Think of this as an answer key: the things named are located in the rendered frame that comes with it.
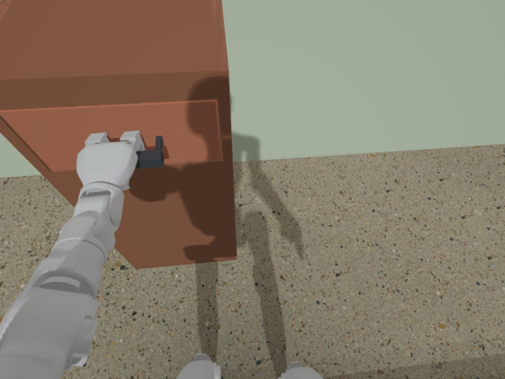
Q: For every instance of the robot left upper arm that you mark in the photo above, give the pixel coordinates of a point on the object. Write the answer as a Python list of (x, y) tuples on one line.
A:
[(50, 331)]

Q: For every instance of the cabinet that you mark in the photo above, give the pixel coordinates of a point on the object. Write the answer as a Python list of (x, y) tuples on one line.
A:
[(67, 53)]

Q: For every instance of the left robot forearm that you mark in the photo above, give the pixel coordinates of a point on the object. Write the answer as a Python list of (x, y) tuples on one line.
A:
[(78, 256)]

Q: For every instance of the handle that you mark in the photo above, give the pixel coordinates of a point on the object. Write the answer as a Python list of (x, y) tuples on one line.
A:
[(151, 158)]

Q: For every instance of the robot left shin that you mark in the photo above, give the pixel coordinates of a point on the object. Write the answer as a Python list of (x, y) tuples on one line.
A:
[(201, 357)]

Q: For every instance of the left robot hand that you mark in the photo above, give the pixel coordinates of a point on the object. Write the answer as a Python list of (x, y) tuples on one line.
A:
[(109, 162)]

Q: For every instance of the robot right shin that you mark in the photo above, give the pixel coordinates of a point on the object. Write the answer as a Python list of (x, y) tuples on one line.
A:
[(294, 364)]

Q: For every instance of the robot shin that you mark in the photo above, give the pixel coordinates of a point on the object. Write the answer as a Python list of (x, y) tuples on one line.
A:
[(201, 357), (294, 364)]

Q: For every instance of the drawer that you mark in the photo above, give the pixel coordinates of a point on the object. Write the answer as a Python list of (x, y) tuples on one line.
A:
[(190, 129)]

